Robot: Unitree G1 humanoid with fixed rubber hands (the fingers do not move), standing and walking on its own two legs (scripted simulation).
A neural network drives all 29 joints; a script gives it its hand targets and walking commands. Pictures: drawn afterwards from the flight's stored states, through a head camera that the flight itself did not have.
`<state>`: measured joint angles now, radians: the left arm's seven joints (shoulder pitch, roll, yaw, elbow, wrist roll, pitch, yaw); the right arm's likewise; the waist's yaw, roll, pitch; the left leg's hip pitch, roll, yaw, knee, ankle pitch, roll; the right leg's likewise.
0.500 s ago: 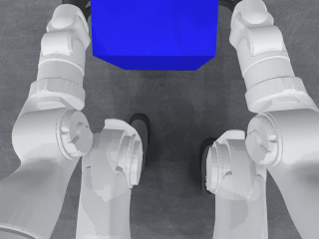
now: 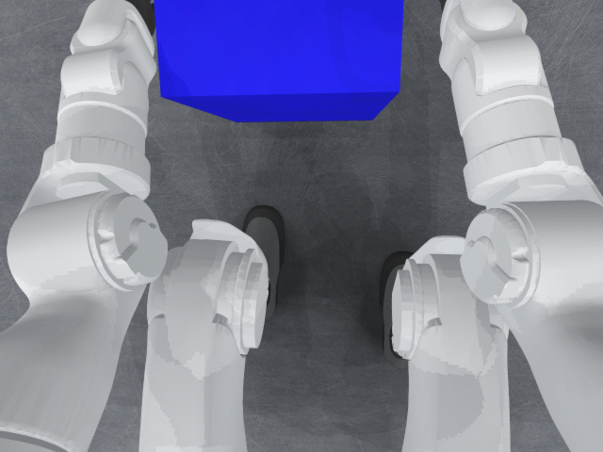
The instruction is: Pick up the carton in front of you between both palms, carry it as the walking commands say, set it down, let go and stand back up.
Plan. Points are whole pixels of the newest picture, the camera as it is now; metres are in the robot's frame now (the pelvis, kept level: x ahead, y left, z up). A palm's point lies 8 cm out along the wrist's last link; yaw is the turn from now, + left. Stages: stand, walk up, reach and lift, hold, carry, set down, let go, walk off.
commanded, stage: set down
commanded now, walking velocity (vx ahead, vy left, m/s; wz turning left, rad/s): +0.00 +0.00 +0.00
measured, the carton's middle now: (292, 21) +0.54 +0.09 -0.24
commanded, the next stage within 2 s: let go in 1.34 s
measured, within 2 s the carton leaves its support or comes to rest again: neither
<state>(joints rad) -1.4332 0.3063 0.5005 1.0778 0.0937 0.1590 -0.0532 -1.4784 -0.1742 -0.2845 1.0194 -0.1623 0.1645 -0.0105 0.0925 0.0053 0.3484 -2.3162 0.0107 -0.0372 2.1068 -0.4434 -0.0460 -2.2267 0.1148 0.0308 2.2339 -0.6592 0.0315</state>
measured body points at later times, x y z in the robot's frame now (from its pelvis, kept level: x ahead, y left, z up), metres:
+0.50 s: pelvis +0.00 +0.00 +0.02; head +0.37 +0.03 +0.28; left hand +0.53 +0.27 -0.13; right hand +0.59 -0.10 -0.13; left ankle +0.15 +0.14 -0.34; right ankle +0.09 -0.11 -0.34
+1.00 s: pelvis +0.02 +0.01 +0.14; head +0.35 +0.03 +0.45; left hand +0.53 +0.28 +0.03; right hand +0.60 -0.11 +0.03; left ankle +0.14 +0.14 -0.34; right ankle +0.09 -0.11 -0.34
